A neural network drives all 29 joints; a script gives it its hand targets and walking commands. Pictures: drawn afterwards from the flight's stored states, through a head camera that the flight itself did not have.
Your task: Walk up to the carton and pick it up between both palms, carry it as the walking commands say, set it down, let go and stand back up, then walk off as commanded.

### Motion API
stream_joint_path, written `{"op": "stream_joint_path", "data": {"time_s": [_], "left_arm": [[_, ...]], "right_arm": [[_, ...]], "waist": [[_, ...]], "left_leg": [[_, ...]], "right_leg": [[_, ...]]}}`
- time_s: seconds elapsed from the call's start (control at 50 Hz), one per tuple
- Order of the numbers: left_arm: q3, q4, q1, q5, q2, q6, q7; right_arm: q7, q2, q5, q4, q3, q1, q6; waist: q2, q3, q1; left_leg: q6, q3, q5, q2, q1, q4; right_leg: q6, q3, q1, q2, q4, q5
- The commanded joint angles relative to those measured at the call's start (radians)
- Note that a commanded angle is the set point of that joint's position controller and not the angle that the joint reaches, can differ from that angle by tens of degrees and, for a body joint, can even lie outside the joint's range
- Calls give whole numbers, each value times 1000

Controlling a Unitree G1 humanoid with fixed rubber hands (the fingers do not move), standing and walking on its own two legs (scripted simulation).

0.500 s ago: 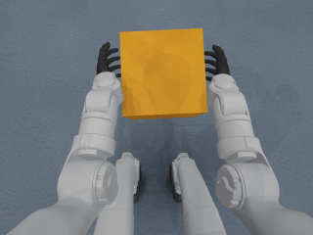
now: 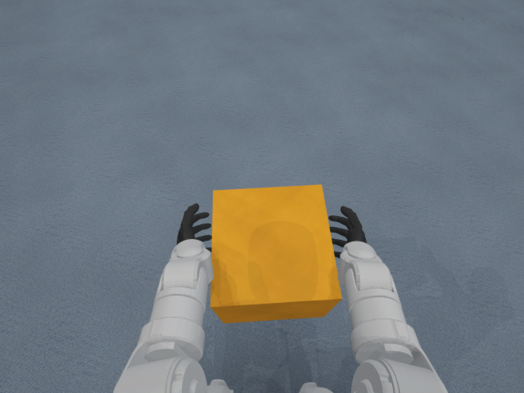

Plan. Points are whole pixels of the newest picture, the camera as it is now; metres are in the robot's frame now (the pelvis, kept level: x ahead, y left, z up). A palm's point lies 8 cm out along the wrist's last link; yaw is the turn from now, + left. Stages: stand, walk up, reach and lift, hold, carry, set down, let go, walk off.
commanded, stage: reach and lift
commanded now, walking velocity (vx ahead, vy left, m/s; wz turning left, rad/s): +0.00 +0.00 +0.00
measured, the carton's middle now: (270, 256) +0.37 -0.01 -0.08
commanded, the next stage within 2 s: hold in 1.86 s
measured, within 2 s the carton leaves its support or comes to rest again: neither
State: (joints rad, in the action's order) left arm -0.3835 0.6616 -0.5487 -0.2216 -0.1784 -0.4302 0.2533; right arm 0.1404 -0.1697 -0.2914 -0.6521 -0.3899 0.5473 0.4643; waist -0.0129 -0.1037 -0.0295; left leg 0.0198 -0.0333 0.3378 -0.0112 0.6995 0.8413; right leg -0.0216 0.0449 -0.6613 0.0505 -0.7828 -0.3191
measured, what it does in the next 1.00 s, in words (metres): stands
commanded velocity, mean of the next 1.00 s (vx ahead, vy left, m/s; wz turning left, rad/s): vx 0.00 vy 0.00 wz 0.00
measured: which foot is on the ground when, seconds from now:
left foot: down 0.00-1.00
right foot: down 0.00-1.00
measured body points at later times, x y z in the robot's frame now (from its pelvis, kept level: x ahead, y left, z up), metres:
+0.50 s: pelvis +0.00 +0.00 +0.02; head -0.04 +0.01 +0.47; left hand +0.34 +0.14 +0.06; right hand +0.33 -0.14 +0.06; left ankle +0.04 +0.10 -0.70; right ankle +0.04 -0.13 -0.70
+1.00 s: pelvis +0.01 +0.00 +0.03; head -0.04 +0.01 +0.48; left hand +0.34 +0.14 +0.07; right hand +0.34 -0.14 +0.07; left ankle +0.04 +0.10 -0.70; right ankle +0.04 -0.13 -0.70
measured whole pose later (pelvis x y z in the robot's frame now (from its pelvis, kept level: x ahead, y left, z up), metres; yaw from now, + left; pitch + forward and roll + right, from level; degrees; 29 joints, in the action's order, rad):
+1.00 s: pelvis +0.01 +0.00 +0.03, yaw +1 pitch -1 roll -2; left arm -0.38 0.62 -0.50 -0.22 -0.18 -0.64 0.24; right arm 0.11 -0.18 -0.31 -0.60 -0.37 0.50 0.68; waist -0.01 -0.12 -0.03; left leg 0.02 -0.04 0.28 -0.01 0.31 0.61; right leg -0.02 0.04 -0.26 0.04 -0.52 -0.24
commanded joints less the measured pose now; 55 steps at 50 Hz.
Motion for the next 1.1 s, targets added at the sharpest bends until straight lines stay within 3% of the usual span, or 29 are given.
{"op": "stream_joint_path", "data": {"time_s": [0.0, 0.08, 0.16, 0.36, 0.52, 0.62, 0.78, 0.92, 1.08], "left_arm": [[680, -59, -508, 202, -1123, -8, -474], [635, 26, -424, 154, -1087, -51, -479], [585, 48, -437, 132, -1069, -74, -488], [623, -40, -565, 194, -1095, -122, -504], [529, 35, -679, 184, -1063, -180, -514], [460, 86, -729, 173, -1038, -188, -517], [455, 51, -688, 183, -1040, -194, -508], [502, -32, -599, 195, -1038, -218, -498], [571, -114, -480, 224, -1057, -258, -489]], "right_arm": [[-391, -1054, 255, 132, 600, 521, -41], [-390, -1029, 218, 73, 560, 447, 5], [-399, -1024, 210, 40, 524, 445, 35], [-410, -1046, 268, 115, 550, 559, 86], [-419, -1015, 249, 30, 467, 697, 142], [-418, -1001, 234, -6, 417, 755, 149], [-419, -1015, 267, 21, 461, 745, 150], [-420, -1023, 300, 80, 521, 656, 166], [-414, -1020, 318, 162, 568, 524, 192]], "waist": [[-32, -730, -11], [-21, -527, -11], [-26, -460, -11], [-34, -491, -27], [-23, -293, -24], [-26, -234, -21], [-13, -270, 18], [-16, -326, 39], [-41, -393, 30]], "left_leg": [[-32, -98, -570, -71, -564, -195], [-25, -93, -409, -63, -516, -264], [-19, -82, -349, -59, -520, -298], [-22, -67, -289, -49, -594, -348], [-8, -66, 14, -26, -523, -425], [0, -55, 93, -23, -493, -445], [-15, -31, -23, -37, -558, -424], [-28, -34, -204, -51, -618, -410], [-45, -59, -437, -49, -712, -417]], "right_leg": [[15, 25, 315, 67, 121, 471], [24, 27, 309, 58, 181, 342], [25, 23, 335, 53, 218, 292], [26, 8, 452, 46, 268, 262], [31, 1, 461, 31, 307, 46], [30, 4, 485, 22, 321, -29], [31, 12, 514, 8, 344, 31], [33, 14, 540, 15, 342, 191], [28, 18, 571, 29, 355, 364]]}}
